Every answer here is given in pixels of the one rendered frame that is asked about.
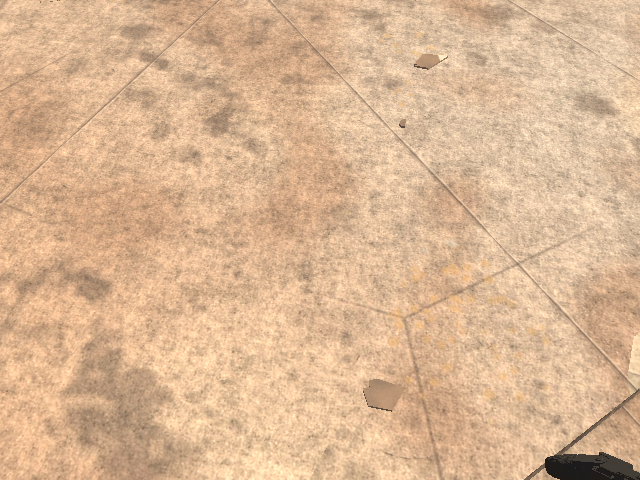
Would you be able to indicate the robot right hand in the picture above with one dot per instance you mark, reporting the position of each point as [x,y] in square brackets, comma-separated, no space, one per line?
[589,467]

